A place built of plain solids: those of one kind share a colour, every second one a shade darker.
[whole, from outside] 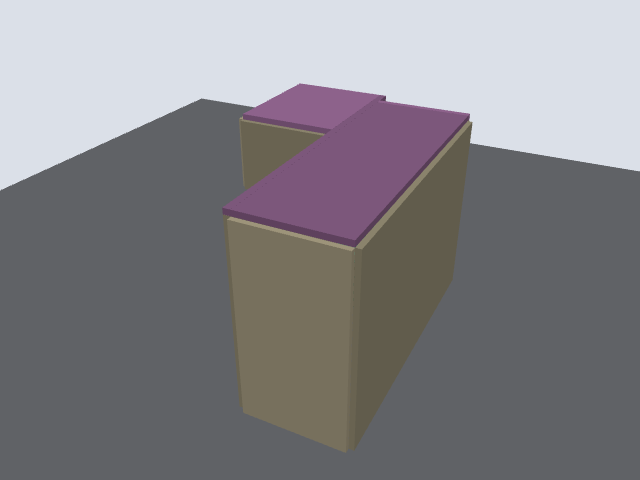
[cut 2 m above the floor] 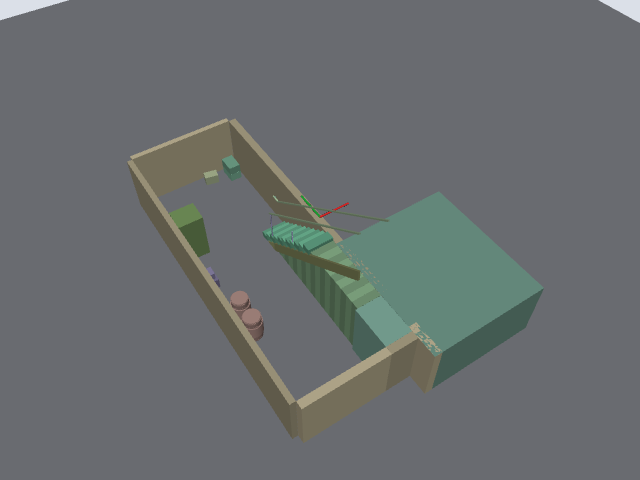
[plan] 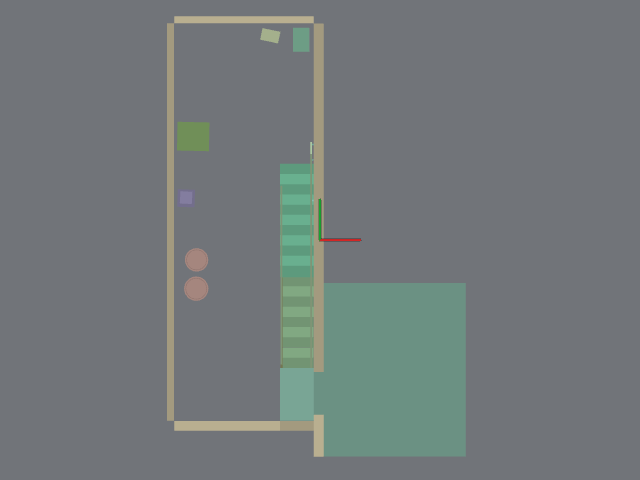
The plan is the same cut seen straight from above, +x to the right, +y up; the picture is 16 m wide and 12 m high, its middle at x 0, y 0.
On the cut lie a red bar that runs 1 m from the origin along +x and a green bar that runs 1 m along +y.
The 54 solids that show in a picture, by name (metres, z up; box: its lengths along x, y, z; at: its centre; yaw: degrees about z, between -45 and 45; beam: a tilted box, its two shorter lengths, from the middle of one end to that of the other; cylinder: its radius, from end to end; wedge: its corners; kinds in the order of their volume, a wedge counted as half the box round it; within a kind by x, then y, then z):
{
 "floor_1": {"box": [0.84, 1.32, 4.37], "at": [-0.58, -3.86, 1.89]},
 "floor_2": {"box": [3.81, 4.35, 4.37], "at": [1.75, -3.24, 1.89]},
 "wall_1": {"box": [0.18, 9.94, 6.81], "at": [-3.74, 0.45, 3.36]},
 "wall_2": {"box": [2.65, 0.25, 6.81], "at": [-2.32, -4.65, 3.36]},
 "wall_3": {"box": [3.49, 0.18, 6.81], "at": [-1.9, 5.51, 3.36]},
 "wall_4": {"box": [0.84, 0.25, 6.81], "at": [-0.58, -4.65, 3.36]},
 "wall_5": {"box": [0.25, 1.05, 6.81], "at": [-0.03, -4.89, 3.36]},
 "wall_6": {"box": [0.25, 8.71, 6.81], "at": [-0.03, 1.06, 3.36]},
 "wall_7": {"box": [3.56, 0.18, 2.69], "at": [1.87, -0.98, 5.42]},
 "wall_8": {"box": [0.18, 4.35, 2.69], "at": [3.74, -3.24, 5.42]},
 "roof_1": {"box": [3.49, 0.25, 0.2], "at": [-1.9, -4.65, 6.86]},
 "roof_2": {"box": [3.49, 9.94, 0.2], "at": [-1.9, 0.45, 6.86]},
 "roof_3": {"box": [0.25, 10.83, 0.2], "at": [-0.03, 0.0, 6.86]},
 "roof_4": {"box": [3.56, 4.35, 0.2], "at": [1.87, -3.24, 6.86]},
 "under_1": {"box": [0.77, 0.26, 3.73], "at": [-0.54, -3.07, 1.81]},
 "under_2": {"box": [0.77, 0.26, 3.53], "at": [-0.54, -2.82, 1.72]},
 "under_3": {"box": [0.77, 0.26, 3.34], "at": [-0.54, -2.56, 1.62]},
 "under_4": {"box": [0.77, 0.26, 3.14], "at": [-0.54, -2.31, 1.52]},
 "under_5": {"box": [0.77, 0.26, 2.95], "at": [-0.54, -2.05, 1.42]},
 "under_6": {"box": [0.77, 0.26, 2.75], "at": [-0.54, -1.8, 1.33]},
 "under_7": {"box": [0.77, 0.26, 2.56], "at": [-0.54, -1.54, 1.23]},
 "under_8": {"box": [0.77, 0.26, 2.37], "at": [-0.54, -1.29, 1.13]},
 "under_9": {"box": [0.77, 0.26, 2.17], "at": [-0.54, -1.03, 1.04]},
 "under_10": {"box": [0.77, 0.26, 1.98], "at": [-0.54, -0.77, 0.94]},
 "under_11": {"box": [0.77, 0.26, 1.78], "at": [-0.54, -0.52, 0.84]},
 "under_12": {"box": [0.77, 0.26, 1.59], "at": [-0.54, -0.27, 0.74]},
 "under_13": {"box": [0.77, 0.26, 1.4], "at": [-0.54, -0.01, 0.65]},
 "under_14": {"box": [0.77, 0.26, 1.2], "at": [-0.54, 0.24, 0.55]},
 "cage_trolley_1": {"box": [0.8, 0.72, 1.71], "at": [-3.17, 2.59, 0.81], "yaw": -1.2},
 "guard_rail_1": {"wedge": [[-0.99, -3.11, 4.92], [-0.99, -3.11, 4.97], [-0.99, 1.35, 1.52], [-0.99, 1.35, 1.58], [-0.94, -3.11, 4.92], [-0.94, -3.11, 4.97], [-0.94, 1.35, 1.52], [-0.94, 1.35, 1.58]]},
 "guard_rail_2": {"wedge": [[-0.24, -3.2, 4.99], [-0.24, -3.2, 5.04], [-0.24, 2.15, 0.91], [-0.24, 2.15, 0.97], [-0.2, -3.2, 4.99], [-0.2, -3.2, 5.04], [-0.2, 2.15, 0.91], [-0.2, 2.15, 0.97]]},
 "string_1": {"wedge": [[-0.99, -3.2, 3.27], [-0.99, -3.2, 3.64], [-0.99, 1.16, -0.05], [-0.99, 1.16, 0.33], [-0.93, -3.2, 3.27], [-0.93, -3.2, 3.64], [-0.93, 1.16, -0.05], [-0.93, 1.16, 0.33]]},
 "plant_1": {"cylinder": 0.3, "from": [-3.09, -1.22, 0.24], "to": [-3.09, -1.22, 0.69]},
 "plant_2": {"cylinder": 0.27, "from": [-3.09, -1.22, 0.69], "to": [-3.09, -1.22, 0.91]},
 "plant_3": {"cylinder": 0.25, "from": [-3.09, -1.22, 0.91], "to": [-3.09, -1.22, 0.93]},
 "plant_4": {"cylinder": 0.29, "from": [-3.09, -0.5, 0.25], "to": [-3.09, -0.5, 0.7]},
 "plant_5": {"cylinder": 0.26, "from": [-3.09, -0.5, 0.7], "to": [-3.09, -0.5, 0.93]},
 "plant_6": {"cylinder": 0.24, "from": [-3.09, -0.5, 0.93], "to": [-3.09, -0.5, 0.95]},
 "tread_1": {"wedge": [[-1.0, -0.93, 1.92], [-1.0, -0.93, 2.13], [-1.0, -0.65, 1.92], [-1.0, -0.65, 2.13], [-0.16, -0.93, 1.92], [-0.16, -0.93, 2.13], [-0.16, -0.65, 1.92], [-0.16, -0.65, 2.13]]},
 "tread_2": {"wedge": [[-1.0, -0.68, 1.73], [-1.0, -0.68, 1.93], [-1.0, -0.39, 1.73], [-1.0, -0.39, 1.93], [-0.16, -0.68, 1.73], [-0.16, -0.68, 1.93], [-0.16, -0.39, 1.73], [-0.16, -0.39, 1.93]]},
 "tread_3": {"wedge": [[-1.0, -0.42, 1.54], [-1.0, -0.42, 1.74], [-1.0, -0.14, 1.54], [-1.0, -0.14, 1.74], [-0.16, -0.42, 1.54], [-0.16, -0.42, 1.74], [-0.16, -0.14, 1.54], [-0.16, -0.14, 1.74]]},
 "tread_4": {"wedge": [[-1.0, -0.17, 1.34], [-1.0, -0.17, 1.55], [-1.0, 0.12, 1.34], [-1.0, 0.12, 1.55], [-0.16, -0.17, 1.34], [-0.16, -0.17, 1.55], [-0.16, 0.12, 1.34], [-0.16, 0.12, 1.55]]},
 "tread_5": {"wedge": [[-1.0, 0.09, 1.15], [-1.0, 0.09, 1.35], [-1.0, 0.37, 1.15], [-1.0, 0.37, 1.35], [-0.16, 0.09, 1.15], [-0.16, 0.09, 1.35], [-0.16, 0.37, 1.15], [-0.16, 0.37, 1.35]]},
 "tread_6": {"wedge": [[-1.0, 0.34, 0.95], [-1.0, 0.34, 1.16], [-1.0, 0.63, 0.95], [-1.0, 0.63, 1.16], [-0.16, 0.34, 0.95], [-0.16, 0.34, 1.16], [-0.16, 0.63, 0.95], [-0.16, 0.63, 1.16]]},
 "tread_7": {"wedge": [[-1.0, 0.6, 0.76], [-1.0, 0.6, 0.97], [-1.0, 0.88, 0.76], [-1.0, 0.88, 0.96], [-0.16, 0.6, 0.76], [-0.16, 0.6, 0.97], [-0.16, 0.88, 0.76], [-0.16, 0.88, 0.96]]},
 "tread_8": {"wedge": [[-1.0, 0.85, 0.57], [-1.0, 0.85, 0.77], [-1.0, 1.14, 0.57], [-1.0, 1.14, 0.77], [-0.16, 0.85, 0.57], [-0.16, 0.85, 0.77], [-0.16, 1.14, 0.57], [-0.16, 1.14, 0.77]]},
 "tread_9": {"wedge": [[-1.0, 1.11, 0.37], [-1.0, 1.11, 0.58], [-1.0, 1.39, 0.37], [-1.0, 1.39, 0.58], [-0.16, 1.11, 0.37], [-0.16, 1.11, 0.58], [-0.16, 1.39, 0.37], [-0.16, 1.39, 0.58]]},
 "tread_10": {"wedge": [[-1.0, 1.36, 0.18], [-1.0, 1.36, 0.38], [-1.0, 1.65, 0.18], [-1.0, 1.65, 0.38], [-0.16, 1.36, 0.18], [-0.16, 1.36, 0.38], [-0.16, 1.65, 0.18], [-0.16, 1.65, 0.38]]},
 "tread_11": {"wedge": [[-1.0, 1.62, -0.05], [-1.0, 1.62, 0.19], [-1.0, 1.9, -0.05], [-1.0, 1.9, 0.19], [-0.16, 1.62, -0.05], [-0.16, 1.62, 0.19], [-0.16, 1.9, -0.05], [-0.16, 1.9, 0.19]]},
 "crate_1": {"box": [0.4, 0.6, 0.35], "at": [-0.47, 5.0, 0.12], "yaw": 0.4},
 "crate_2": {"box": [0.4, 0.6, 0.3], "at": [-0.47, 5.01, 0.45]},
 "carton_1": {"box": [0.43, 0.44, 0.42], "at": [-3.35, 1.04, 0.16], "yaw": -1.7},
 "carton_2": {"box": [0.3, 0.31, 0.26], "at": [-3.35, 1.06, 0.5], "yaw": -2.6},
 "bucket_1": {"box": [0.46, 0.3, 0.39], "at": [-1.24, 5.11, 0.14], "yaw": -11.9}
}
